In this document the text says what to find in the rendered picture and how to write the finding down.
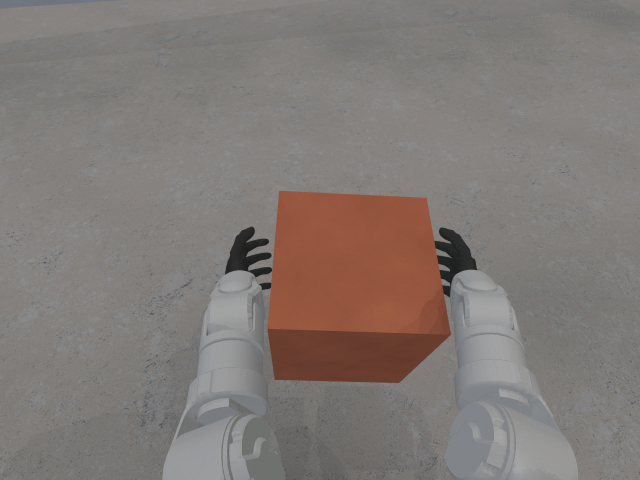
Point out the robot left hand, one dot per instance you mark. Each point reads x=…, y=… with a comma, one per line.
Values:
x=238, y=259

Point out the left robot forearm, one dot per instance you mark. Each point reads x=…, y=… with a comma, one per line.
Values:
x=230, y=370

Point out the right robot forearm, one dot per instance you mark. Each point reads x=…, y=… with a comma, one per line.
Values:
x=491, y=356

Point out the robot left upper arm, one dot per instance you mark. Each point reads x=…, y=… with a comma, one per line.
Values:
x=239, y=447

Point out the carton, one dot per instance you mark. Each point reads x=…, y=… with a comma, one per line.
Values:
x=356, y=292

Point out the robot right hand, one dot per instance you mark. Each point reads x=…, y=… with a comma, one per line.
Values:
x=460, y=254

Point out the robot right upper arm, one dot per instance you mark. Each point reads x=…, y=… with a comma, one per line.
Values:
x=489, y=441

